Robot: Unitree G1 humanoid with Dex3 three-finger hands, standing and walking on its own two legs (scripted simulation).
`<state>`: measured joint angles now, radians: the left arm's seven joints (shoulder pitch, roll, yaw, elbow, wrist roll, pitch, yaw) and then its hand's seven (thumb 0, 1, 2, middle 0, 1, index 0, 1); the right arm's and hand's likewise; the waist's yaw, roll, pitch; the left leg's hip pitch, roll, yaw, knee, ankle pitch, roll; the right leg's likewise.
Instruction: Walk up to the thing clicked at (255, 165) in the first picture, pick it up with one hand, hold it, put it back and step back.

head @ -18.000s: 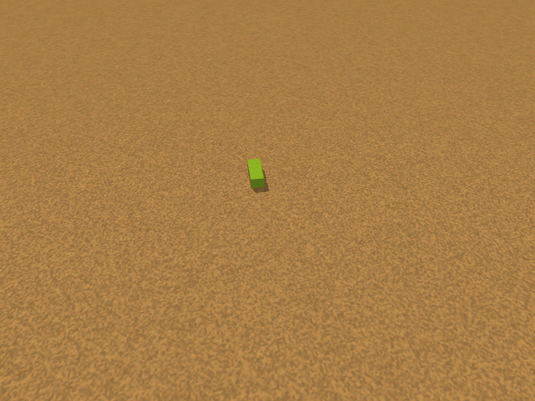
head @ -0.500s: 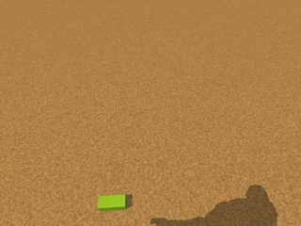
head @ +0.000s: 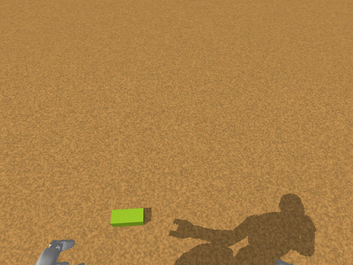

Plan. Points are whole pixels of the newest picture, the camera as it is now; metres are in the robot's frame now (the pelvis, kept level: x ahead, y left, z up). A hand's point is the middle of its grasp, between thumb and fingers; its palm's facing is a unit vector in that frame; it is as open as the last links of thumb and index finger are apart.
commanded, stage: rise first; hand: left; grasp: from above
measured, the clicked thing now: (128, 217) +0.46 +0.24 -0.73
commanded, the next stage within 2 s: none
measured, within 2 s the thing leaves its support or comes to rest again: neither
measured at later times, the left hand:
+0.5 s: hand out of the picture +0.14 +0.26 -0.20, palm faces -0.14 -0.88 -0.46, open 14.2 cm
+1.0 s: hand (87, 256) +0.23 +0.30 -0.36, palm faces -0.41 -0.55 -0.73, open 14.3 cm
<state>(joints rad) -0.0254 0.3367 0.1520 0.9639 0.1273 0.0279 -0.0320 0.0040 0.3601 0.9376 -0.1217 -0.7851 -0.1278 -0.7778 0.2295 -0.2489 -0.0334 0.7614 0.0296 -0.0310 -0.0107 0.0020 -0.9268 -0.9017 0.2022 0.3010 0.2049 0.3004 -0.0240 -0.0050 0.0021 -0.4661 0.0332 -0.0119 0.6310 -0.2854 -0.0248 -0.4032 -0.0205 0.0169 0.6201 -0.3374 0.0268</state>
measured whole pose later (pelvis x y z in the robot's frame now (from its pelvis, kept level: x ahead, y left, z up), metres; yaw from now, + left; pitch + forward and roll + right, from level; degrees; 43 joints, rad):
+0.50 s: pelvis +0.00 +0.00 -0.07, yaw +0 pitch +17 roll -2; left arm 0.25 0.32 0.14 0.46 0.23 0.22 -0.02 0.00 -0.53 1.01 -0.07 -1.04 -0.05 -1.06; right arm 0.20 -0.23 -0.04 0.57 0.01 -0.13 -0.02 0.01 -0.89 -0.89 0.20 0.30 0.21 0.30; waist -0.03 0.01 -0.12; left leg -0.91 0.04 -0.04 1.12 -0.51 -0.02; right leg -0.83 -0.01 0.00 1.08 -0.56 0.04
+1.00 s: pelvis -0.05 +0.00 -0.22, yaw -2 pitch +32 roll -3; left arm -0.15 0.47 0.15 0.67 0.63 -0.07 0.06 -0.01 -0.58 1.01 -0.11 -1.03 -0.08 -1.05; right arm 0.08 -0.29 -0.06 0.63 -0.01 -0.16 0.05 0.00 -0.93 -0.90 0.20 0.30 0.21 0.30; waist -0.02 0.01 -0.18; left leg -1.65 0.03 -0.07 1.74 -0.65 -0.03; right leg -1.56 0.01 0.01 1.73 -0.73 0.04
